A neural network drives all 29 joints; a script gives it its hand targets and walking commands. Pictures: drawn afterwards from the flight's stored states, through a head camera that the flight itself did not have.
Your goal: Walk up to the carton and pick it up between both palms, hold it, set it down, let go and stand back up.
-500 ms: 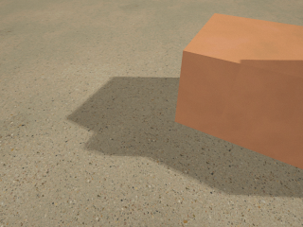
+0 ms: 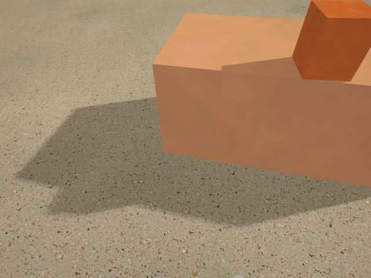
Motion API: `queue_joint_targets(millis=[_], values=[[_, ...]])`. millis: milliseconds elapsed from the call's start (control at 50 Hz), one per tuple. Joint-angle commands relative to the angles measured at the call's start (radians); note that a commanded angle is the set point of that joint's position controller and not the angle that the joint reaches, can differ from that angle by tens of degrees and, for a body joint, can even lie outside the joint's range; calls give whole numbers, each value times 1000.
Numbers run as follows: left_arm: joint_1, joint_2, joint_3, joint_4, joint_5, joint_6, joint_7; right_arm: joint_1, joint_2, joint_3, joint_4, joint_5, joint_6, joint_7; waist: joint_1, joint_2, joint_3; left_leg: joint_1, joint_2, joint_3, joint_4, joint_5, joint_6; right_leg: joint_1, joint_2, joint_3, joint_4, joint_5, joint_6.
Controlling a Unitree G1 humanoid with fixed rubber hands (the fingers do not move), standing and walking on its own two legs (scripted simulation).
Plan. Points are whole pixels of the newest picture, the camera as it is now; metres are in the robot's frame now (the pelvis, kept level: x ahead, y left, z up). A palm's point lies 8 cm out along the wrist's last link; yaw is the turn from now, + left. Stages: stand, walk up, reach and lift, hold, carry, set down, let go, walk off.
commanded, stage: walk up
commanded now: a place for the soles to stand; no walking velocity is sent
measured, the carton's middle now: (331, 41) +1.01 -0.61 +0.05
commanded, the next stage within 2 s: none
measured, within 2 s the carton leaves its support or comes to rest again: neither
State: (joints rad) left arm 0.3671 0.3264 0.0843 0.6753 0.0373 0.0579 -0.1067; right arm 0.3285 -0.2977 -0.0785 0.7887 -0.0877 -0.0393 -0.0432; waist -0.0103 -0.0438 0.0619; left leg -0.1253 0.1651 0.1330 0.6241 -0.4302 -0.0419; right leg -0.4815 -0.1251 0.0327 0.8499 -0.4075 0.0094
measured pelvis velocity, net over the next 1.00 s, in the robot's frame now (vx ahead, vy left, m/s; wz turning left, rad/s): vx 0.33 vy -0.27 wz -0.31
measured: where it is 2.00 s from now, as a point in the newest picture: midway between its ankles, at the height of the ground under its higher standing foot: (279, 210)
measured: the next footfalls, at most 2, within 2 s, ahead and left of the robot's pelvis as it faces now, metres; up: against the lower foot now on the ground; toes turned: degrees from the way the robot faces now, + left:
right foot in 0.04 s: +0.14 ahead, -0.18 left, +0.00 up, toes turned -5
left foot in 0.34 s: +0.25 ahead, +0.03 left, +0.00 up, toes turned +2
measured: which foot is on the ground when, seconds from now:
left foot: down 0.00-0.04, up 0.06-0.32, down 0.34-0.80, up 0.82-1.00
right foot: up 0.00-0.02, down 0.04-0.36, up 0.38-0.74, down 0.76-1.00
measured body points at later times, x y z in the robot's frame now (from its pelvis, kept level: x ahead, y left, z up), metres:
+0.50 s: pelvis +0.16 -0.09 -0.01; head +0.15 -0.06 +0.44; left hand +0.24 +0.17 -0.15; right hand +0.21 -0.37 -0.09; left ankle +0.21 +0.03 -0.71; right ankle +0.14 -0.19 -0.64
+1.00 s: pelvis +0.33 -0.27 +0.00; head +0.34 -0.29 +0.45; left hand +0.45 -0.02 -0.11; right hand +0.35 -0.55 -0.12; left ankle +0.36 -0.13 -0.64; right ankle +0.33 -0.36 -0.71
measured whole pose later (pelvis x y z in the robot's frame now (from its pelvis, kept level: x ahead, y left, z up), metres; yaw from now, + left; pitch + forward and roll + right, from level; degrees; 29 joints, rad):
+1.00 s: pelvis +0.33 -0.27 +0.00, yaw -18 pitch -3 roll +0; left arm 0.38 0.27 0.04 0.71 0.03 -0.02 -0.02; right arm 0.32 -0.30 -0.03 0.66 -0.03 -0.01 0.01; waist 0.05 0.06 0.10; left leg -0.50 0.10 0.03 1.23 -0.42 0.03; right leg -0.32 0.03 -0.07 0.70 -0.32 -0.07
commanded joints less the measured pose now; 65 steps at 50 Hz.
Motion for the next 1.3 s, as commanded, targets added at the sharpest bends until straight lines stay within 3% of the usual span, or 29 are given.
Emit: queue_joint_targets(millis=[0, 20, 40, 60, 200, 240, 280, 300, 320, 340, 360, 400, 460, 640, 680, 720, 740, 760, 780, 800, 900, 1060, 1120, 1160, 1180, 1200, 1220, 1240, 1280], values=[[289, 164, 82, 16, -14, -79, 26, -83, -63, 8, -129, 10, -2, 15, 171, -179, -66, -447, -36, 103, 318, -146, 150, 533, 161, -122, -212, 68, -60], [317, 254, 87, 2, -5, -82, 42, -108, -8, 34, -195, 35, 3, 32, 201, -371, -64, -626, -123, 55, 570, -288, 100, 494, -33, 314, -413, -212, -157], [217, 306, 76, -43, -8, -73, 52, -119, -72, 16, -238, 61, 11, 36, 164, -308, -25, -632, -114, -86, 650, -268, 83, 355, -194, 686, -653, -491, -286], [135, 314, 73, -53, -27, -66, 62, -122, -127, 4, -238, 63, 20, 36, 132, -218, 21, -629, -64, -146, 693, -229, 81, 280, -256, 812, -756, -682, -345], [-8, 160, 6, -42, 5, -73, 89, -11, -116, 7, -196, 69, -20, 43, 42, -116, 13, -395, -15, -142, 341, -111, 58, 136, -145, 378, -494, -18, -284], [-36, 163, 0, -41, 6, -67, 87, 10, -86, 11, -208, 73, -24, 43, 25, -95, 12, -287, -35, -121, 185, -12, 69, 75, -123, 319, -444, 47, -266], [-109, 128, -20, -52, 2, -56, 73, 173, -91, -9, -169, 67, -37, 37, -63, 13, -71, 74, -104, -51, -36, 243, 90, -97, -9, 186, -261, -36, -178], [-91, 77, -35, -52, 4, -54, 66, 262, -125, -28, -151, 54, -38, 25, -104, 129, -138, 254, -95, -82, -58, 231, 96, -194, 68, 127, -101, -145, -123], [-60, 10, -54, -74, 4, -56, 59, 333, -201, -48, -146, 22, -35, 9, -143, 317, -160, 331, 128, -409, -210, -100, 149, -327, 178, 0, 197, -199, -51], [-6, 44, -35, -78, 12, -39, 62, 253, -245, -46, -183, 1, -24, -13, -77, 279, -95, 193, 347, -788, -439, -505, 211, -359, 180, 31, 370, -207, -13], [-10, 103, -18, -79, 26, -8, 60, 162, -252, -51, -181, 8, -12, -28, -43, 190, 12, 57, 407, -856, -487, -683, 289, -368, 120, 40, 436, -208, -1], [-63, 128, -4, -80, 34, 6, 49, 89, -191, -28, -192, 24, -26, -27, -30, 177, 154, -38, 374, -715, -474, -562, 317, -399, 63, 50, 481, -116, 20], [-26, 94, -9, -49, 9, -19, 34, 47, -143, 1, -179, 24, -48, -16, -5, 172, 163, -64, 246, -357, -420, -173, 250, -293, 53, 70, 380, 25, 28], [-66, 12, -8, -69, -22, -69, -2, 3, -197, -17, -138, 21, -58, 0, 14, 246, 96, -166, 187, 14, -327, 63, 241, 75, 34, -78, -84, 184, -22], [3, 28, 11, -46, -5, -81, 8, 22, -198, -12, -132, 31, -43, 4, 53, 155, 31, -201, 183, 38, -208, 109, 229, 256, 77, -145, -157, 244, -43], [204, 113, 49, 26, 1, -93, 36, 99, -132, 16, -135, 27, -21, 15, 138, -86, -122, -203, 70, 136, 224, 278, 175, 480, 169, -155, -208, 160, -69], [283, 173, 65, 38, 2, -95, 55, 139, -85, 36, -150, 33, -14, 30, 173, -225, -187, -306, 4, 105, 469, 118, 135, 580, 102, 13, -218, 67, -117], [241, 245, 68, 8, 2, -93, 72, 139, -59, 47, -208, 56, -5, 43, 159, -365, -160, -515, -90, 26, 628, -200, 93, 584, -102, 450, -419, -124, -198], [179, 286, 72, -21, -29, -81, 85, 89, -139, 21, -248, 65, 16, 42, 154, -264, -152, -541, -85, -89, 708, -197, 85, 491, -216, 710, -611, -369, -279], [129, 278, 65, -31, -42, -76, 96, 45, -166, 9, -256, 55, 30, 42, 139, -198, -97, -567, -52, -126, 763, -145, 83, 421, -254, 757, -690, -515, -277], [19, 140, 14, -41, -4, -98, 100, 114, -111, 11, -203, 58, 6, 42, 34, -139, 12, -437, -14, -178, 629, 15, 72, 194, -148, 368, -539, 49, -236], [78, 128, -9, -23, 11, -108, 94, -32, -35, 30, -264, 64, -9, 54, 78, -37, 30, -418, -53, -93, 169, 146, 52, 261, -127, 190, -497, 439, -242], [72, 136, -10, -25, 6, -95, 86, 15, -31, 15, -251, 56, -19, 43, 51, -52, -28, -202, -111, -47, 24, 234, 78, 220, -85, 113, -397, 422, -199], [63, 107, -30, -29, 2, -87, 75, 168, -81, -16, -221, 49, -22, 27, -25, 59, -75, 77, -146, -53, -35, 316, 102, 60, -21, 51, -224, 270, -147], [83, 78, -39, -40, 3, -88, 70, 236, -113, -31, -208, 39, -20, 17, -56, 112, -120, 205, -83, -152, -59, 224, 135, -13, 30, -5, -56, 239, -106], [116, 38, -53, -63, 8, -88, 63, 319, -187, -52, -207, 15, -17, 4, -104, 254, -182, 301, 169, -515, -174, -73, 240, -140, 122, -90, 242, 65, -49], [129, 89, -27, -78, 11, -63, 64, 283, -231, -59, -211, 21, -2, -11, -73, 251, -134, 225, 348, -861, -368, -365, 343, -223, 167, -65, 405, -202, -12], [104, 138, -14, -81, 20, -30, 63, 214, -229, -68, -202, 35, 13, -21, -60, 212, -53, 125, 373, -914, -418, -541, 404, -258, 112, -41, 479, -224, -8], [-20, 146, -3, -101, 31, -18, 61, 158, -175, -40, -209, 52, 0, -23, -64, 136, 98, -47, 305, -743, -433, -441, 364, -284, 64, 14, 504, -120, 6]])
